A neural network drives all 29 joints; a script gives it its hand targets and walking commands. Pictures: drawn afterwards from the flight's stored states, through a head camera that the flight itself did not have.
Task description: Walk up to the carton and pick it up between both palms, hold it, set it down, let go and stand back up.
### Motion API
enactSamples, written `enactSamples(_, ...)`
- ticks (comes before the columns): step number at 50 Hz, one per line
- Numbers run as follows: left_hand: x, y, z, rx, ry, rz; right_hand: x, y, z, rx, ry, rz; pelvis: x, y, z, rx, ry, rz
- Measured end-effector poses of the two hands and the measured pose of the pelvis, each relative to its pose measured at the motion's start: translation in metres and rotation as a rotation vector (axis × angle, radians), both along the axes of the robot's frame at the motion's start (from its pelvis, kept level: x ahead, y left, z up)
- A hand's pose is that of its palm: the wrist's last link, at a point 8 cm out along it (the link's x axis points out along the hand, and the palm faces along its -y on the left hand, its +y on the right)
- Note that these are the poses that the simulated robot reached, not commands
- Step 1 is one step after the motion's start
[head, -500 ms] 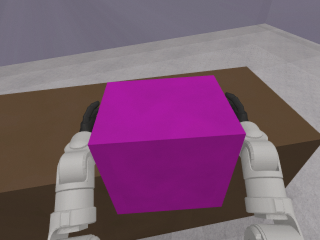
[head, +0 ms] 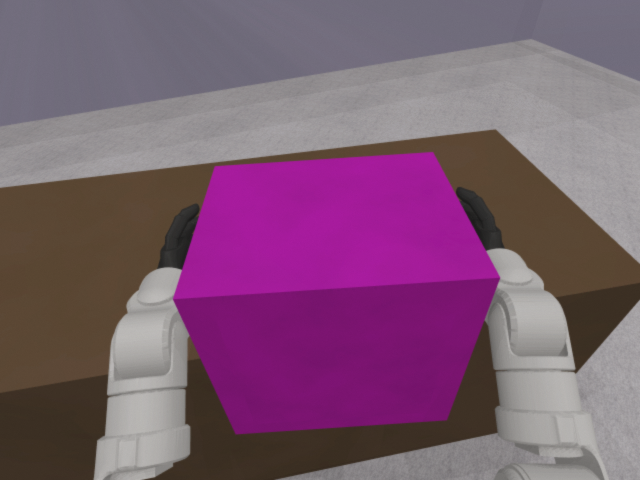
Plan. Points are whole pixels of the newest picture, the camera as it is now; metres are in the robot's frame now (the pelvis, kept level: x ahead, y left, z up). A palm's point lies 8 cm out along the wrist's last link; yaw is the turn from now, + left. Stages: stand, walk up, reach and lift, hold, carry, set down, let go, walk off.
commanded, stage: hold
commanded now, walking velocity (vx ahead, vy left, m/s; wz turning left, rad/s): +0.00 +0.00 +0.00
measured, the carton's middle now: (332, 295) +0.32 +0.01 +0.11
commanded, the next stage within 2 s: none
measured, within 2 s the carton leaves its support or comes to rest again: neither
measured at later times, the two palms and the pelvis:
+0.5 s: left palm (164, 314) +0.27 +0.18 +0.16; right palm (516, 294) +0.27 -0.17 +0.17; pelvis -0.03 +0.00 +0.00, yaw -1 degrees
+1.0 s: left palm (154, 318) +0.26 +0.18 +0.17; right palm (505, 293) +0.28 -0.17 +0.16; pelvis -0.06 +0.00 -0.02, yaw +1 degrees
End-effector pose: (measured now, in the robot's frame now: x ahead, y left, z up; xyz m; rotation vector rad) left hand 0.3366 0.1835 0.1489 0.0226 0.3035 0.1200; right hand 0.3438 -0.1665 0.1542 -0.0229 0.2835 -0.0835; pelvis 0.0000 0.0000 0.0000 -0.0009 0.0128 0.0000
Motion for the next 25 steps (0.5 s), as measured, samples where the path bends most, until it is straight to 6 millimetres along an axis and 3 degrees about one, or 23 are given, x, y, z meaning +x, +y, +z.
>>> enactSamples(11, -0.029, -0.004, 0.011, 0.019, -0.016, 0.007, -0.027, -0.003, 0.007, 0.000, -0.016, 0.002, 0.001, -0.002, 0.000, 0.000, -0.032, 0.004)
enactSamples(25, -0.071, -0.007, 0.016, 0.019, 0.015, -0.004, -0.073, -0.006, 0.016, -0.035, 0.014, -0.004, -0.026, -0.002, -0.002, 0.000, -0.078, -0.012)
